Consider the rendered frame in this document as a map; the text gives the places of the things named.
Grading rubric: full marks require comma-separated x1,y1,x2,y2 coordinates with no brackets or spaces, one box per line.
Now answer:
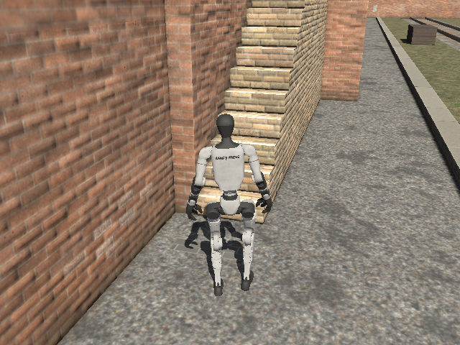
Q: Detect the stairs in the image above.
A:
196,0,328,224

